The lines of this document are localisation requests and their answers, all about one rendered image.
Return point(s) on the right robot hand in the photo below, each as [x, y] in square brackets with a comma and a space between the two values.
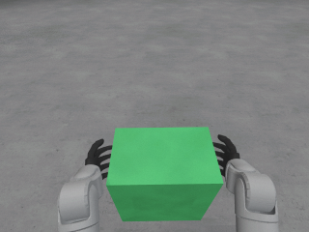
[229, 149]

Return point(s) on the carton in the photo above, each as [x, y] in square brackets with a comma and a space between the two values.
[163, 174]

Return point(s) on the left robot hand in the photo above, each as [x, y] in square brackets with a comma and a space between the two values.
[94, 158]

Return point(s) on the robot left forearm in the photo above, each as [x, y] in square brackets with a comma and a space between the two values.
[77, 203]

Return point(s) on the robot right forearm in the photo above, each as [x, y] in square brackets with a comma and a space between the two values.
[255, 197]

